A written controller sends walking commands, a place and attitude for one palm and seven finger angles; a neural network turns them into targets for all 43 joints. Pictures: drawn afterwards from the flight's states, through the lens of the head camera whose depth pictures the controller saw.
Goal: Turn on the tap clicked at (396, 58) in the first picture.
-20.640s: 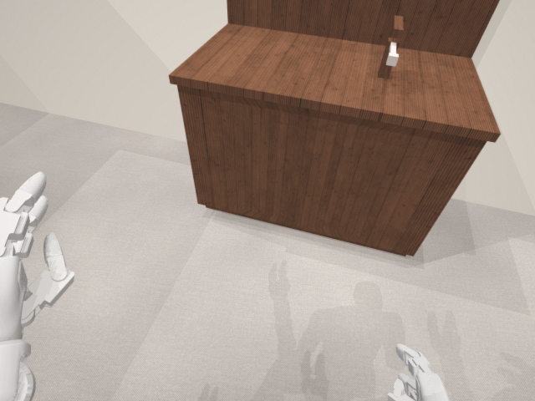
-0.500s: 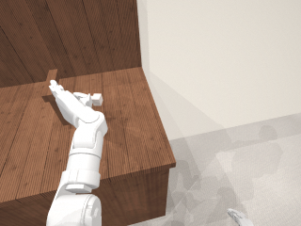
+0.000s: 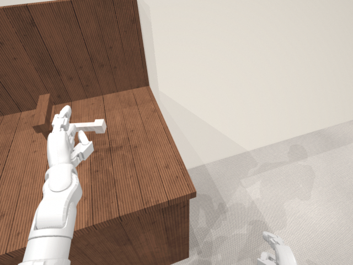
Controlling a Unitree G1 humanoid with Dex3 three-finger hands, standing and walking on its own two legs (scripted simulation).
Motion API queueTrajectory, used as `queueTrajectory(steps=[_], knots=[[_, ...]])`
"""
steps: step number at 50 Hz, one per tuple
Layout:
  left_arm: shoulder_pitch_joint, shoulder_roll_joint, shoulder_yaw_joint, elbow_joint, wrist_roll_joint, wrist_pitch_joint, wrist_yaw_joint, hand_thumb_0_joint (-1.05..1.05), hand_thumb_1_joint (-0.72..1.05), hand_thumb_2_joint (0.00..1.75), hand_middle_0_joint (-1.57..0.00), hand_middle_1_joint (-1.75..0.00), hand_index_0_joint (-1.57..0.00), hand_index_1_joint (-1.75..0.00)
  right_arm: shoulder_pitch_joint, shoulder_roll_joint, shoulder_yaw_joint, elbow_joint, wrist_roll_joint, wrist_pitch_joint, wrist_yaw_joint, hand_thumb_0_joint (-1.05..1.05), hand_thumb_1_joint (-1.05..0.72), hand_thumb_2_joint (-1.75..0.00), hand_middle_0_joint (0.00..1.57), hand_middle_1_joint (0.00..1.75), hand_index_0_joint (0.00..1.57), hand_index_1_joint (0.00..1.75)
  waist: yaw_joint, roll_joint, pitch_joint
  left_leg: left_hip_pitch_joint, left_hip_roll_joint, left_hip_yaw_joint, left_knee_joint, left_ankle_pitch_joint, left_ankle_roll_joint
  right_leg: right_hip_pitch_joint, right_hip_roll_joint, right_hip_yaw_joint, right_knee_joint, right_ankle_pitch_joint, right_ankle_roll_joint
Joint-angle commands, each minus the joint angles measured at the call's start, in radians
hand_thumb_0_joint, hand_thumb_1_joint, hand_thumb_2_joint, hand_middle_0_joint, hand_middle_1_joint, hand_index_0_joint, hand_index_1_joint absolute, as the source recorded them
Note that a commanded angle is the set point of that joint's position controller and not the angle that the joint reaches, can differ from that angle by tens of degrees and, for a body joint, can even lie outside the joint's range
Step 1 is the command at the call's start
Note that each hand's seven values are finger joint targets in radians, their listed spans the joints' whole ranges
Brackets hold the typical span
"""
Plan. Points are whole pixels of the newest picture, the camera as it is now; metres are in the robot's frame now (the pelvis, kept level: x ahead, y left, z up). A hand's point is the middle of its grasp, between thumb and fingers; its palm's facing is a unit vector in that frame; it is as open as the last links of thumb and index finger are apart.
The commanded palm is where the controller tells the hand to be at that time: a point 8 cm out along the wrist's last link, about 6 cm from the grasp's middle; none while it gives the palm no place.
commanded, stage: draw the hand back beside the body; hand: left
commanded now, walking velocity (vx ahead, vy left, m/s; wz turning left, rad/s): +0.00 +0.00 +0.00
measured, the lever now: (99, 126) +0.45 +0.24 +0.08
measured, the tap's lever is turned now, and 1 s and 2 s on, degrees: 74 74 74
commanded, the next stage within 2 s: step back with the hand held close in 1.16 s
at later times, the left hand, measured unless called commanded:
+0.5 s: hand (57, 175) +0.24 +0.24 +0.15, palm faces +0.35 -0.90 -0.28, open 7.6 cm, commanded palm +0.20 +0.28 +0.16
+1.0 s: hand (23, 208) +0.17 +0.26 +0.15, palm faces +0.45 -0.82 -0.35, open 7.4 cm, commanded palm +0.13 +0.30 +0.17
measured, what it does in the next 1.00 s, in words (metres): stands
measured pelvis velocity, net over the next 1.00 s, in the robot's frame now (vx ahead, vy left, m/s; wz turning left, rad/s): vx -0.01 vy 0.02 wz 0.04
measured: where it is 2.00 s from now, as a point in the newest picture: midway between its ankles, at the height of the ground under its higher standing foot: outside the picture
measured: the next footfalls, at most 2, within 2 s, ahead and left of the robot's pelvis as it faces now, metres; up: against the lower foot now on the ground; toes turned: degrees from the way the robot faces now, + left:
none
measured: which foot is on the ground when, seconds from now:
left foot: down 0.00-1.00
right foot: down 0.00-1.00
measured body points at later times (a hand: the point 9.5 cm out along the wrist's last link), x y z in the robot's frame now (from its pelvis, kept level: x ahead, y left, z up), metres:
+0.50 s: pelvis -0.02 +0.01 +0.00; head -0.03 -0.01 +0.45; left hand +0.22 +0.28 +0.17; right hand +0.16 -0.21 -0.10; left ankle -0.04 +0.13 -0.74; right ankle -0.01 -0.10 -0.74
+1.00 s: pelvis -0.01 +0.02 +0.00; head -0.03 -0.01 +0.45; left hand +0.15 +0.31 +0.17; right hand +0.18 -0.20 -0.09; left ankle -0.04 +0.13 -0.74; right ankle -0.01 -0.10 -0.74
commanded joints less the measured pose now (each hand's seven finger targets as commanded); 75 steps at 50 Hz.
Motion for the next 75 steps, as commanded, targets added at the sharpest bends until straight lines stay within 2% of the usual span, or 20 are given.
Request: queueTrajectory(steps=[1, 4, 6, 10, 13, 17, 18, 27, 29, 32, 44, 50, 54, 57, 60, 64, 65, 67, 71, 75], knots=[[-0.295, 0.226, 0.017, -0.386, 0.024, -0.224, -0.058, 0.0, 0.9, 0.9, -0.17, -0.2, -0.17, -0.2, -0.118, -0.105, -0.031, -0.165, -0.009, -0.113, 0.008, 0.0, -0.9, -0.9, 0.2, 0.3, 0.2, 0.3, 0.022, 0.009, -0.173, 0.032, -0.02, 0.023, -0.032, 0.35, 0.048, 0.11, -0.035, 0.009, -0.052, 0.36, 0.009], [-0.316, 0.186, -0.046, -0.347, 0.027, -0.265, -0.066, 0.0, 0.9, 0.9, -0.17, -0.21, -0.17, -0.21, -0.109, -0.116, -0.031, -0.145, -0.005, -0.144, 0.001, 0.0, -0.9, -0.9, 0.2, 0.3, 0.2, 0.3, 0.001, 0.0, -0.089, 0.044, -0.021, 0.012, -0.054, 0.243, 0.048, 0.04, -0.028, 0.006, -0.086, 0.226, 0.008], [-0.269, 0.18, -0.05, -0.334, 0.03, -0.29, -0.067, 0.0, 0.9, 0.9, -0.17, -0.22, -0.17, -0.22, -0.111, -0.121, -0.035, -0.141, -0.006, -0.154, -0.003, 0.0, -0.9, -0.9, 0.2, 0.3, 0.2, 0.3, 0.007, -0.063, -0.097, 0.042, -0.025, 0.005, -0.066, 0.198, 0.053, 0.044, -0.026, 0.002, -0.097, 0.175, 0.01], [-0.147, 0.198, -0.013, -0.317, 0.036, -0.326, -0.074, 0.0, 0.9, 0.9, -0.18, -0.23, -0.18, -0.23, -0.12, -0.121, -0.032, -0.136, -0.011, -0.15, -0.003, 0.0, -0.9, -0.9, 0.2, 0.3, 0.2, 0.3, 0.028, -0.063, -0.096, 0.017, -0.03, -0.005, -0.09, 0.166, 0.049, 0.072, -0.028, -0.001, -0.108, 0.127, 0.006], [-0.057, 0.26, 0.069, -0.341, 0.037, -0.344, -0.077, 0.0, 0.9, 0.9, -0.18, -0.24, -0.18, -0.24, -0.126, -0.119, -0.033, -0.138, -0.016, -0.142, -0.001, 0.0, -0.9, -0.9, 0.2, 0.3, 0.2, 0.3, 0.047, -0.021, -0.102, 0.002, -0.029, -0.005, -0.094, 0.193, 0.043, 0.107, -0.03, 0.0, -0.11, 0.156, 0.001], [0.032, 0.272, 0.116, -0.401, 0.028, -0.355, -0.09, 0.0, 0.9, 0.9, -0.18, -0.25, -0.18, -0.25, -0.125, -0.107, -0.032, -0.161, -0.018, -0.134, 0.004, 0.0, -0.9, -0.9, 0.2, 0.3, 0.2, 0.3, 0.057, -0.039, -0.116, -0.016, -0.022, -0.001, -0.083, 0.249, 0.043, 0.148, -0.033, -0.001, -0.096, 0.228, -0.002], [0.063, 0.288, 0.136, -0.407, 0.028, -0.354, -0.092, 0.0, 0.9, 0.9, -0.18, -0.25, -0.18, -0.25, -0.125, -0.108, -0.032, -0.158, -0.019, -0.131, 0.004, 0.0, -0.9, -0.9, 0.2, 0.3, 0.2, 0.3, 0.062, 0.012, -0.105, -0.014, -0.023, -0.003, -0.086, 0.254, 0.038, 0.145, -0.032, 0.002, -0.102, 0.221, -0.005], [0.171, 0.233, 0.093, -0.495, 0.025, -0.361, -0.098, 0.0, 0.9, 0.9, -0.19, -0.28, -0.19, -0.28, -0.123, -0.11, -0.037, -0.167, -0.02, -0.159, 0.004, 0.0, -0.9, -0.9, 0.2, 0.3, 0.2, 0.3, 0.044, -0.04, -0.046, -0.009, -0.013, -0.003, -0.075, 0.219, 0.044, 0.082, -0.032, -0.002, -0.116, 0.175, 0.003], [0.184, 0.234, 0.095, -0.54, 0.03, -0.369, -0.095, 0.0, 0.9, 0.9, -0.19, -0.29, -0.19, -0.29, -0.119, -0.111, -0.039, -0.164, -0.02, -0.167, 0.003, 0.0, -0.9, -0.9, 0.2, 0.3, 0.2, 0.3, 0.042, 0.013, -0.059, 0.002, -0.015, -0.009, -0.075, 0.219, 0.039, 0.083, -0.034, -0.002, -0.112, 0.165, 0.0], [0.245, 0.241, 0.112, -0.569, 0.031, -0.375, -0.089, 0.0, 0.9, 0.9, -0.2, -0.29, -0.2, -0.29, -0.118, -0.113, -0.042, -0.161, -0.023, -0.177, 0.003, 0.0, -0.9, -0.9, 0.2, 0.3, 0.2, 0.3, 0.051, -0.024, -0.071, -0.004, -0.016, -0.014, -0.067, 0.245, 0.039, 0.098, -0.033, -0.007, -0.101, 0.188, -0.001], [0.484, 0.258, 0.18, -0.672, 0.028, -0.371, -0.087, 0.0, 0.9, 0.9, -0.2, -0.3, -0.2, -0.3, -0.104, -0.111, -0.045, -0.173, -0.023, -0.191, 0.002, 0.0, -0.9, -0.9, 0.2, 0.3, 0.2, 0.3, 0.06, 0.021, -0.036, -0.038, -0.004, -0.023, -0.043, 0.286, 0.029, 0.081, -0.04, -0.011, -0.078, 0.21, -0.001], [0.435, 0.244, 0.161, -0.641, 0.029, -0.368, -0.082, 0.0, 0.9, 0.9, -0.2, -0.3, -0.2, -0.3, -0.107, -0.112, -0.044, -0.164, -0.023, -0.201, -0.007, 0.0, -0.9, -0.9, 0.2, 0.3, 0.2, 0.3, 0.052, -0.029, -0.018, -0.042, -0.009, -0.028, -0.039, 0.237, 0.037, 0.051, -0.04, -0.016, -0.078, 0.169, 0.002], [0.43, 0.25, 0.162, -0.665, 0.032, -0.371, -0.08, 0.0, 0.9, 0.9, -0.2, -0.3, -0.2, -0.3, -0.108, -0.112, -0.042, -0.165, -0.023, -0.203, -0.008, 0.0, -0.9, -0.9, 0.2, 0.3, 0.2, 0.3, 0.054, 0.016, -0.043, -0.036, -0.014, -0.026, -0.036, 0.237, 0.037, 0.065, -0.045, -0.012, -0.074, 0.176, -0.001], [0.464, 0.255, 0.173, -0.625, 0.024, -0.367, -0.081, 0.0, 0.9, 0.9, -0.2, -0.3, -0.2, -0.3, -0.114, -0.109, -0.042, -0.166, -0.025, -0.201, -0.009, 0.0, -0.9, -0.9, 0.2, 0.3, 0.2, 0.3, 0.062, -0.045, -0.021, -0.056, -0.013, -0.025, -0.035, 0.223, 0.043, 0.064, -0.045, -0.013, -0.079, 0.172, 0.003], [0.451, 0.257, 0.175, -0.649, 0.027, -0.372, -0.08, 0.0, 0.9, 0.9, -0.2, -0.3, -0.2, -0.3, -0.115, -0.106, -0.041, -0.166, -0.024, -0.201, -0.009, 0.0, -0.9, -0.9, 0.2, 0.3, 0.2, 0.3, 0.06, 0.012, -0.032, -0.049, -0.016, -0.023, -0.034, 0.222, 0.041, 0.067, -0.046, -0.011, -0.081, 0.171, 0.0], [0.396, 0.277, 0.184, -0.708, 0.027, -0.379, -0.08, 0.0, 0.9, 0.9, -0.2, -0.3, -0.2, -0.3, -0.116, -0.11, -0.04, -0.175, -0.024, -0.206, -0.009, 0.0, -0.9, -0.9, 0.2, 0.3, 0.2, 0.3, 0.059, 0.013, -0.057, -0.042, -0.016, -0.026, -0.034, 0.231, 0.04, 0.081, -0.047, -0.009, -0.077, 0.183, 0.0], [0.288, 0.421, 0.338, -0.761, 0.018, -0.411, -0.076, 0.0, 0.9, 0.9, -0.2, -0.3, -0.2, -0.3, -0.109, -0.119, -0.033, -0.21, -0.012, -0.194, -0.012, 0.0, -0.9, -0.9, 0.2, 0.3, 0.2, 0.3, 0.05, 0.032, 0.022, -0.089, 0.016, -0.044, -0.006, 0.194, 0.061, -0.013, -0.097, 0.097, -0.118, 0.262, 0.003], [0.482, 0.277, 0.232, -0.595, 0.026, -0.403, -0.1, 0.0, 0.9, 0.9, -0.2, -0.3, -0.2, -0.3, -0.081, -0.108, -0.036, -0.193, -0.017, -0.173, -0.012, 0.0, -0.9, -0.9, 0.2, 0.3, 0.2, 0.3, 0.036, -0.072, -0.015, -0.076, 0.025, -0.056, 0.032, 0.241, 0.058, -0.021, -0.136, 0.088, -0.096, 0.348, 0.007], [0.574, 0.257, 0.211, -0.613, 0.033, -0.403, -0.108, 0.0, 0.9, 0.9, -0.2, -0.3, -0.2, -0.3, -0.072, -0.123, -0.049, -0.23, -0.018, -0.139, -0.009, 0.0, -0.9, -0.9, 0.2, 0.3, 0.2, 0.3, 0.038, -0.037, -0.117, -0.067, 0.052, -0.047, 0.029, 0.387, 0.055, 0.011, -0.132, 0.055, -0.031, 0.421, 0.023], [0.591, 0.291, 0.232, -0.67, 0.035, -0.4, -0.1, 0.0, 0.9, 0.9, -0.2, -0.3, -0.2, -0.3, -0.076, -0.128, -0.054, -0.26, -0.014, -0.115, -0.015, 0.0, -0.9, -0.9, 0.2, 0.3, 0.2, 0.3, 0.038, -0.041, -0.139, -0.098, 0.061, -0.058, 0.024, 0.404, 0.054, -0.002, -0.125, 0.052, -0.002, 0.394, 0.029]])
